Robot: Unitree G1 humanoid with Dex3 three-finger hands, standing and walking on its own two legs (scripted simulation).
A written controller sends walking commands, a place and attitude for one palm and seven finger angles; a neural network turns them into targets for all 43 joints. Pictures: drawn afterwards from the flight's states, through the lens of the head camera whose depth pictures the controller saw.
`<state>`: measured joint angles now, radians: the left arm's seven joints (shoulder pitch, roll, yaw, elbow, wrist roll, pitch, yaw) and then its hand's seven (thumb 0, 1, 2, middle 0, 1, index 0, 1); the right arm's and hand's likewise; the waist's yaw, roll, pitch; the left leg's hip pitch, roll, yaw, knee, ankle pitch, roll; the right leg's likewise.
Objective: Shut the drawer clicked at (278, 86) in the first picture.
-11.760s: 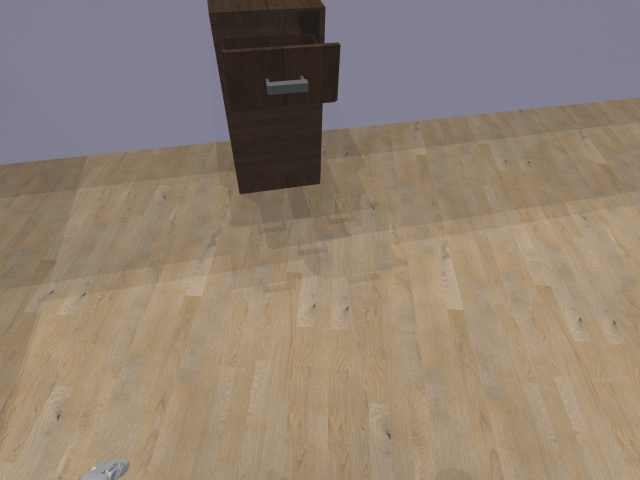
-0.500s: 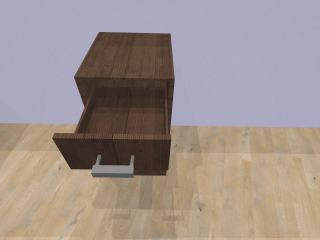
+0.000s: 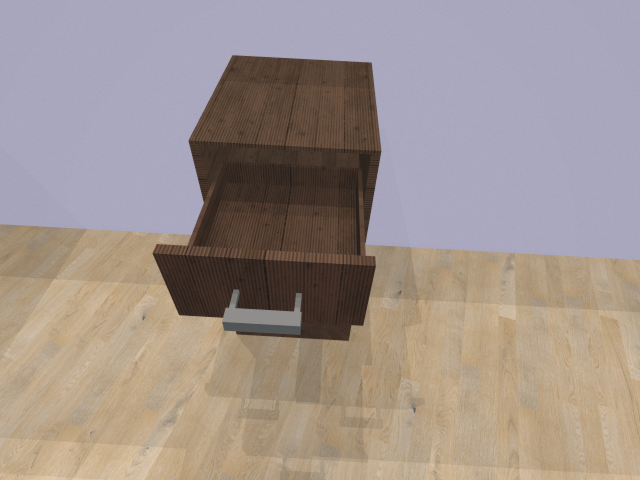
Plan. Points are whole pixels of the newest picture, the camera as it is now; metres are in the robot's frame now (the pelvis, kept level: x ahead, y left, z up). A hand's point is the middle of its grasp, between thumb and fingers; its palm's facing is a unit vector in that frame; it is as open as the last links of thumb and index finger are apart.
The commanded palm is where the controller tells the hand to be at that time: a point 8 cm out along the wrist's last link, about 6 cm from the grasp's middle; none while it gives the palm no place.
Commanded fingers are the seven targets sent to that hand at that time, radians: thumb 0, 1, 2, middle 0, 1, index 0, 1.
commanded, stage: come to a stop and stand still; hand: left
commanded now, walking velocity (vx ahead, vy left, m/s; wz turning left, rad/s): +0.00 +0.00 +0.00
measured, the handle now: (265, 309) +0.40 +0.12 -0.08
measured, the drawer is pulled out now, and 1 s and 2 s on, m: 0.30 0.30 0.30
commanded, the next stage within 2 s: look again from close up in 0.16 s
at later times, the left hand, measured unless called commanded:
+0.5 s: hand out of the picture -0.04 +0.13 -0.18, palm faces +0.03 -0.99 -0.14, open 7.4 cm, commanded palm none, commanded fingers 0.00 0.90 0.90 -0.20 -0.30 -0.20 -0.30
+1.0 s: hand out of the picture +0.02 +0.11 -0.18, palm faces +0.01 -0.99 -0.13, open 7.4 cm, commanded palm none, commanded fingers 0.00 0.90 0.90 -0.20 -0.30 -0.20 -0.30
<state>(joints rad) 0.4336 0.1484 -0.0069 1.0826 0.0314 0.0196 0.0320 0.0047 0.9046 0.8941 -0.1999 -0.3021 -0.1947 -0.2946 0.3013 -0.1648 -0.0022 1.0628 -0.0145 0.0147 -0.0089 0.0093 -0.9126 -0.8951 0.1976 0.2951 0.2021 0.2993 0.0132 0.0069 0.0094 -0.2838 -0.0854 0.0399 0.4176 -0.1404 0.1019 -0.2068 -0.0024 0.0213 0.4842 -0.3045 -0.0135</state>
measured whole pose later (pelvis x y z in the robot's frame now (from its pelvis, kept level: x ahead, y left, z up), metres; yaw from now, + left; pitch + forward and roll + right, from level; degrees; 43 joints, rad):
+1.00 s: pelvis +0.05 -0.03 +0.00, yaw +0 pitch +1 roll +0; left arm 0.36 0.10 -0.03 1.11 0.02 -0.02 0.04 0.00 0.90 0.89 -0.20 -0.30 -0.19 -0.29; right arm 0.31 -0.12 0.01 1.14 -0.01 -0.03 -0.03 0.01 -0.92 -0.90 0.20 0.29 0.20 0.30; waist -0.01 -0.02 0.00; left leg -0.25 -0.06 0.04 0.43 -0.19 0.06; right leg -0.16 0.03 0.03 0.45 -0.30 -0.02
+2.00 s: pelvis +0.06 -0.05 -0.01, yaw -1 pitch -2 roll +0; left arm 0.28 0.19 -0.01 0.93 0.02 0.01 0.05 0.01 0.90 0.89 -0.20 -0.30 -0.20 -0.29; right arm 0.25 -0.17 0.00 0.96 -0.02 0.01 -0.02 0.01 -0.91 -0.90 0.20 0.29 0.20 0.30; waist -0.01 -0.01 0.01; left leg -0.26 -0.03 0.03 0.60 -0.31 0.05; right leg -0.16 0.06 0.01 0.57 -0.38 -0.05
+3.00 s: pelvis +0.06 -0.01 +0.00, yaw -1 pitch -1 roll +0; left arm 0.33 0.14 -0.03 1.10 0.02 0.00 0.04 0.00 0.90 0.89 -0.20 -0.30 -0.20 -0.29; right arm 0.30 -0.14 0.02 1.13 -0.01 -0.03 -0.03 0.01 -0.92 -0.90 0.20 0.29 0.20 0.30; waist 0.00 -0.03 0.02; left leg -0.18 -0.09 0.05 0.40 -0.20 0.10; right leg -0.09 0.00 0.03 0.40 -0.29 0.01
